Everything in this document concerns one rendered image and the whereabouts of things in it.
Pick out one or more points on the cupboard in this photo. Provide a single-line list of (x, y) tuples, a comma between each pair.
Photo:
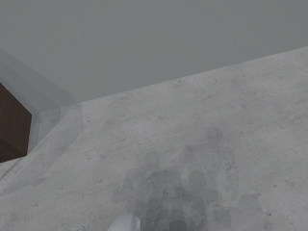
[(15, 126)]

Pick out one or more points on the left robot thigh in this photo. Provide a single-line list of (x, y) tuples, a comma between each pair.
[(126, 223)]

